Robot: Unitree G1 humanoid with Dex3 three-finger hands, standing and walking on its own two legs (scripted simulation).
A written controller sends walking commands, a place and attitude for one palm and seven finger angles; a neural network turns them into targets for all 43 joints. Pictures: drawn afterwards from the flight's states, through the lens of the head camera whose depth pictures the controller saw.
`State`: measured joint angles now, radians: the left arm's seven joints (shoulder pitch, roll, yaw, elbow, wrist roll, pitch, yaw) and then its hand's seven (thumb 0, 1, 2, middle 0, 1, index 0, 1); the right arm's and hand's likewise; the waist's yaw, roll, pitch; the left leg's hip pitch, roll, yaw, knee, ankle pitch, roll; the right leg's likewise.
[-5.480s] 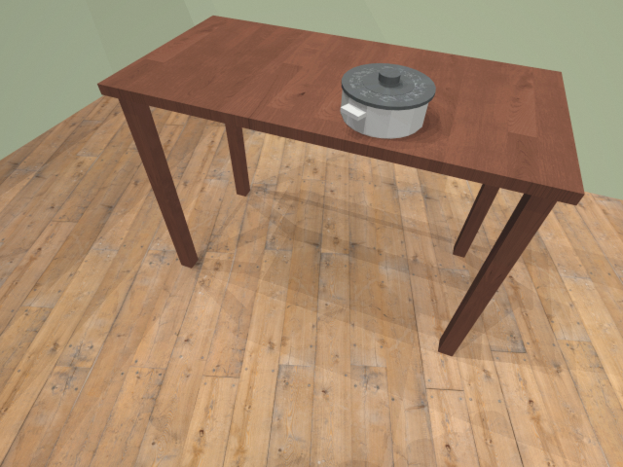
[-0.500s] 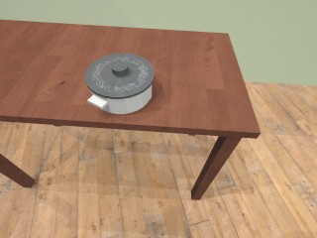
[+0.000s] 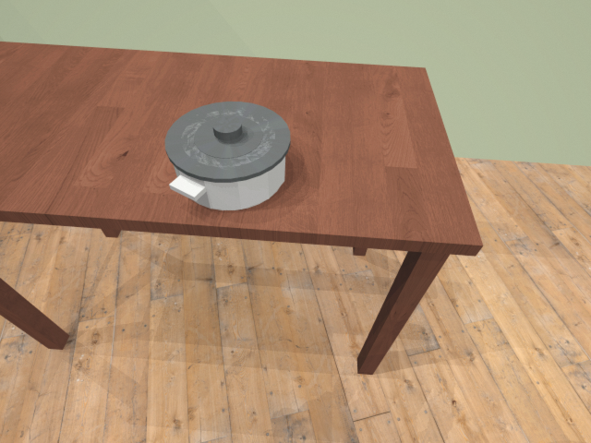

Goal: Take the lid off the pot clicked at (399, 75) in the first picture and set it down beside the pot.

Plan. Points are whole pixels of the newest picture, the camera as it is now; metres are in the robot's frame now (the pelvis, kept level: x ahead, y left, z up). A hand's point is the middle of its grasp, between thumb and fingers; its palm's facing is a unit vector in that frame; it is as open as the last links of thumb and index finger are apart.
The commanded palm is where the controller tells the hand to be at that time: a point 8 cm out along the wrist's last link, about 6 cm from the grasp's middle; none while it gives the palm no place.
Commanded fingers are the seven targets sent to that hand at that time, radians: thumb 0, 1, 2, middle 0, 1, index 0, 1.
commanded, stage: look again from close up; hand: left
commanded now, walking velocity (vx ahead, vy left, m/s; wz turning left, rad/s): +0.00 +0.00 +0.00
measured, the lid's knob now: (227, 128) +0.56 +0.15 +0.11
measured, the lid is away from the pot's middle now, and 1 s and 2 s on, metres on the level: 0.00 0.00 0.00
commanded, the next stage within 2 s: shuffle to correct the standing spot in 0.76 s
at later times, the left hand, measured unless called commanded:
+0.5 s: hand out of the picture -0.01 +0.17 -0.18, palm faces +0.02 -0.98 -0.18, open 7.3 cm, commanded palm none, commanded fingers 0.00 0.90 0.90 -0.20 -0.30 -0.20 -0.30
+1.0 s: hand out of the picture -0.02 +0.16 -0.18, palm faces +0.04 -0.98 -0.17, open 7.3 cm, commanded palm none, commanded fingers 0.00 0.90 0.90 -0.20 -0.30 -0.20 -0.30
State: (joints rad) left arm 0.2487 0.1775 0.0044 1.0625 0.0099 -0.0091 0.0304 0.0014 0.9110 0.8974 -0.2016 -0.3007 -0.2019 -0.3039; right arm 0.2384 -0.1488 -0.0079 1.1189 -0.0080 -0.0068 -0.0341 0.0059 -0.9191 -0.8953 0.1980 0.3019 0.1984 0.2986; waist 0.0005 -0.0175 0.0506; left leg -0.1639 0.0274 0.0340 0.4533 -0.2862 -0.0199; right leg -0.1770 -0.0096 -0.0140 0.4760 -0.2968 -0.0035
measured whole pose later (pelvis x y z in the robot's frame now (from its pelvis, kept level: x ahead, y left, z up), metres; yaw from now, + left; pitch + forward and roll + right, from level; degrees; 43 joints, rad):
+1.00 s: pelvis -0.02 -0.01 +0.00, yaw +0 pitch -1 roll +0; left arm 0.30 0.15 0.01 1.07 0.01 -0.01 0.02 0.00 0.91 0.90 -0.20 -0.30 -0.20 -0.30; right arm 0.29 -0.12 -0.01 1.13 -0.01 0.00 -0.02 0.01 -0.91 -0.90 0.20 0.30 0.20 0.30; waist 0.00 -0.01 0.04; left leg -0.20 0.04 0.02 0.48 -0.27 -0.03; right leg -0.20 0.00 -0.02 0.48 -0.27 -0.02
